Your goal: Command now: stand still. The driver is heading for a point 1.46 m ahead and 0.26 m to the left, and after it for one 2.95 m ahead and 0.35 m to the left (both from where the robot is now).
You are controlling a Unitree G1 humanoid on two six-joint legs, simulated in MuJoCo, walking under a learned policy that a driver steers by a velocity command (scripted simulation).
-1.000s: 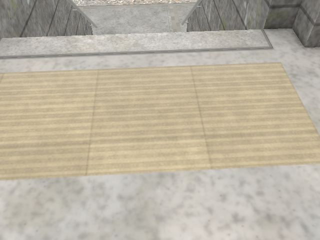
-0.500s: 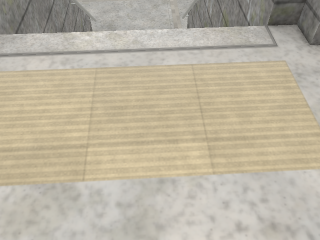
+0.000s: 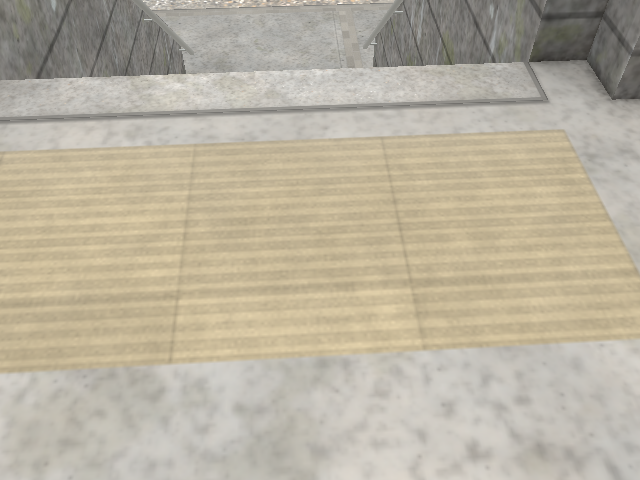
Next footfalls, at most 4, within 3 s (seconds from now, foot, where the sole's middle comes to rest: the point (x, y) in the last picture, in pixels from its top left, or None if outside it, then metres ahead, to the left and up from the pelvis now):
1.22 left None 0.34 0.08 -0.78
2.04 right None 0.49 -0.09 -0.78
2.52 left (301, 345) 0.83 0.08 -0.78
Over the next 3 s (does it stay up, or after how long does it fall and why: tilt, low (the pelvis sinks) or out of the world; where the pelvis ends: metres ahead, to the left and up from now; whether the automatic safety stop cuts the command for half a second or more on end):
stays up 0.87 0.02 0.00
